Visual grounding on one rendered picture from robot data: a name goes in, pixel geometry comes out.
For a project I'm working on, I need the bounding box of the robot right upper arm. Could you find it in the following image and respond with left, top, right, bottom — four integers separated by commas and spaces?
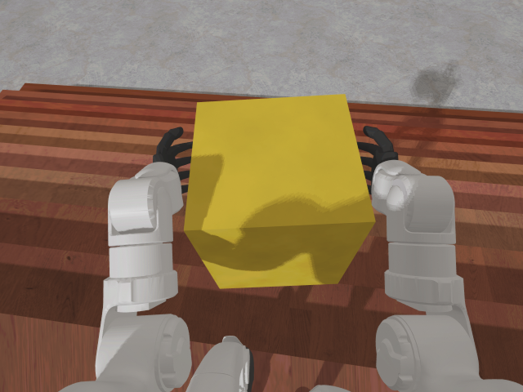
376, 315, 523, 392

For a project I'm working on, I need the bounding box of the robot right hand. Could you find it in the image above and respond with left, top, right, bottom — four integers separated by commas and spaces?
357, 126, 398, 195

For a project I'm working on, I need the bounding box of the left robot thigh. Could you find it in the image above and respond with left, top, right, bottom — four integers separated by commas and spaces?
186, 342, 250, 392

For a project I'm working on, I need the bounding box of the robot left upper arm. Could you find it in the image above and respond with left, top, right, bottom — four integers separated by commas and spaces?
58, 314, 192, 392

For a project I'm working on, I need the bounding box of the left robot forearm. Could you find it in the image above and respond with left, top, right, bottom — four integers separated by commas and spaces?
96, 162, 184, 376

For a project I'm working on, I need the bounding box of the right robot forearm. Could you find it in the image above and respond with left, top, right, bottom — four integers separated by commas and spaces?
371, 160, 479, 371

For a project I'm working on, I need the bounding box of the robot left shin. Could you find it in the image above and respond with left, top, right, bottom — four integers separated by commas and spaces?
222, 336, 248, 392

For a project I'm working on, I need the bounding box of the carton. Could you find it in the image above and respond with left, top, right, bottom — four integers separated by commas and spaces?
184, 94, 376, 289

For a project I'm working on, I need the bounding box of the robot left hand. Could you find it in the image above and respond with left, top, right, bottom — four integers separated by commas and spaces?
153, 127, 193, 194

